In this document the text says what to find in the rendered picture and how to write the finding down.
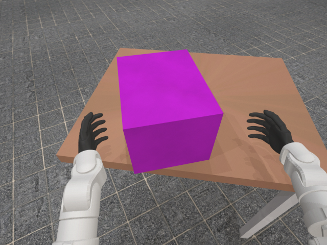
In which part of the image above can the table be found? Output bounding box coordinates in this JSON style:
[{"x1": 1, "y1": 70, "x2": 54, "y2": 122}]
[{"x1": 56, "y1": 48, "x2": 327, "y2": 239}]

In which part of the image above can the left robot hand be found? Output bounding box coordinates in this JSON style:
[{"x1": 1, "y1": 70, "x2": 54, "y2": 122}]
[{"x1": 78, "y1": 112, "x2": 108, "y2": 153}]

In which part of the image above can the right robot forearm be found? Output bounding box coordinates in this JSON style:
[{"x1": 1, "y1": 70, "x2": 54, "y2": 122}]
[{"x1": 279, "y1": 142, "x2": 327, "y2": 237}]

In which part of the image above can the carton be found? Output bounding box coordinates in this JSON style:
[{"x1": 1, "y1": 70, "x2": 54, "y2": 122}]
[{"x1": 117, "y1": 50, "x2": 224, "y2": 174}]

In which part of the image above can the left robot forearm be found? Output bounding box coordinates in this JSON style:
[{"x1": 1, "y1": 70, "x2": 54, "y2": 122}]
[{"x1": 52, "y1": 150, "x2": 107, "y2": 245}]

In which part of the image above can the right robot hand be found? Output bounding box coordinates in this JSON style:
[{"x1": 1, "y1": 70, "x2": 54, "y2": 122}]
[{"x1": 247, "y1": 110, "x2": 294, "y2": 154}]

